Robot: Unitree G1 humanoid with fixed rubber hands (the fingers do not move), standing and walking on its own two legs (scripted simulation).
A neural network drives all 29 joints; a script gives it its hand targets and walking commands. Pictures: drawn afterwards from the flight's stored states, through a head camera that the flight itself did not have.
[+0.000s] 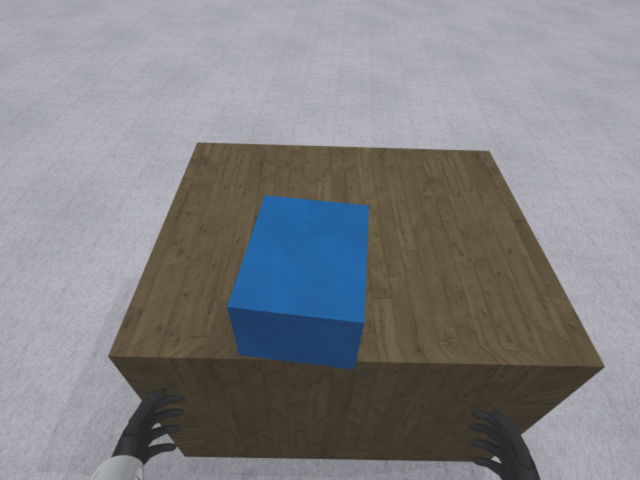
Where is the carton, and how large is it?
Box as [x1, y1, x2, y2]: [227, 195, 368, 368]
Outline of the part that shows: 265,195 227,306 239,354 354,368 364,316 368,206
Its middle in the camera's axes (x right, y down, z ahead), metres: -0.02 +0.07 +0.71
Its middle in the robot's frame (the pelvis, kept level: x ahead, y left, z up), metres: +0.48 +0.06 -0.09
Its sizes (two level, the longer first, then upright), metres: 0.263 0.205 0.151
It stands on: a pedestal, 0.61 m high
